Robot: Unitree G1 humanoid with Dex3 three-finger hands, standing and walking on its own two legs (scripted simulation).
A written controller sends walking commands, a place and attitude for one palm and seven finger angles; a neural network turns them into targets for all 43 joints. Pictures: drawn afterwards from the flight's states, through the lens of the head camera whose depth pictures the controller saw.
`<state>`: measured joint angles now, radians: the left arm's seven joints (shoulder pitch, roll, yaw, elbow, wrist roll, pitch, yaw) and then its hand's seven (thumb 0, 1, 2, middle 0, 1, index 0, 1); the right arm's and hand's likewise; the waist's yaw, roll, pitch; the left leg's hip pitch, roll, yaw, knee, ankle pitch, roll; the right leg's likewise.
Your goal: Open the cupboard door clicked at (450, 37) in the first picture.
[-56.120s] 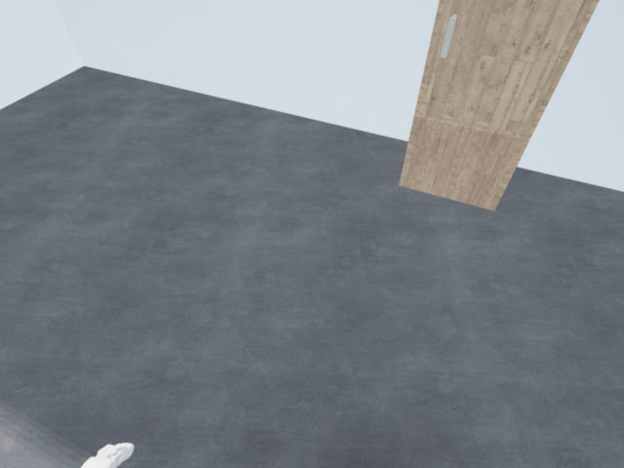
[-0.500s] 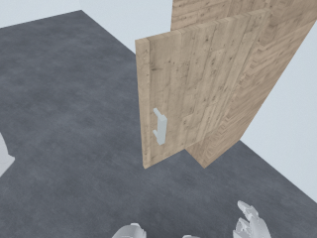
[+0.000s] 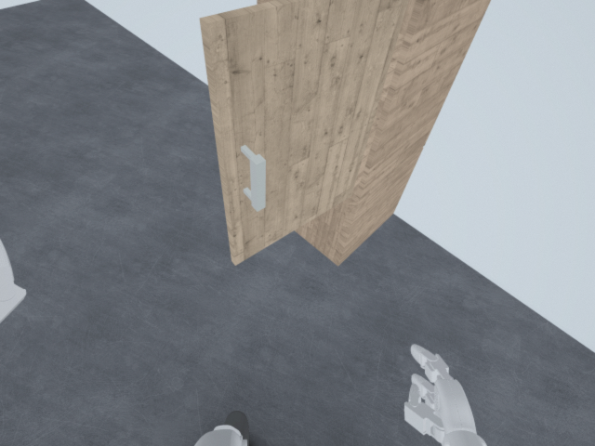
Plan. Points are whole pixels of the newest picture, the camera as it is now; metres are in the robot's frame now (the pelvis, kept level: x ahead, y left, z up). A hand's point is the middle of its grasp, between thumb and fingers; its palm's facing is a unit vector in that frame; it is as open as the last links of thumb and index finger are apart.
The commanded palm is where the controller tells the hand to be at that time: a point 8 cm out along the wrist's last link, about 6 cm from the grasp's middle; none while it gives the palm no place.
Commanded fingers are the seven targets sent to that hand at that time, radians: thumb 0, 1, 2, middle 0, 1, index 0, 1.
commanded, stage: stop stepping back and stand still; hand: left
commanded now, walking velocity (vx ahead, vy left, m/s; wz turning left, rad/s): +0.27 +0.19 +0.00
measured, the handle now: (252, 178) +0.56 +0.11 -0.02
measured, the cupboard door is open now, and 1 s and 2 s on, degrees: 82 82 82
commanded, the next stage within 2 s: let the arm hang, fingers relaxed in 1.14 s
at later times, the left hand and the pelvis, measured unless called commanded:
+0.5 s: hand (15, 370) +0.15 +0.23 +0.19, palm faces +0.36 -0.78 -0.52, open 7.4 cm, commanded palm +0.11 +0.28 +0.19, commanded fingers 0.00 0.90 0.90 -0.20 -0.30 -0.20 -0.30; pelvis -0.05 -0.01 +0.00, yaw -4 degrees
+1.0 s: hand out of the picture +0.16 +0.27 +0.18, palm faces +0.37 -0.79 -0.50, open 7.4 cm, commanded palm +0.10 +0.30 +0.19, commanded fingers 0.00 0.90 0.90 -0.20 -0.30 -0.20 -0.30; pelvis -0.06 +0.01 +0.01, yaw -4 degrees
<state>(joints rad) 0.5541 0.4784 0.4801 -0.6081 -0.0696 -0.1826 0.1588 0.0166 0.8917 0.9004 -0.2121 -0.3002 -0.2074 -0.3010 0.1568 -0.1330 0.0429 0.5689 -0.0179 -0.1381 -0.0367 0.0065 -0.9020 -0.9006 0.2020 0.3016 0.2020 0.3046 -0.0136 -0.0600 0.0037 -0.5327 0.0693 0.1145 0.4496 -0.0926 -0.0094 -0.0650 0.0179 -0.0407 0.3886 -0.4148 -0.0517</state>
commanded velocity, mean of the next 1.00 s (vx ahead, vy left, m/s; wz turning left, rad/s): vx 0.05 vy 0.03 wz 0.00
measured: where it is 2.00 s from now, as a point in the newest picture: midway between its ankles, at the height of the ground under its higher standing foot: outside the picture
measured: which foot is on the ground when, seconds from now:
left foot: down 0.00-0.00, up 0.02-0.18, down 0.20-0.44, up 0.46-0.66, down 0.68-1.00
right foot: down 0.00-0.24, up 0.26-0.38, down 0.40-1.00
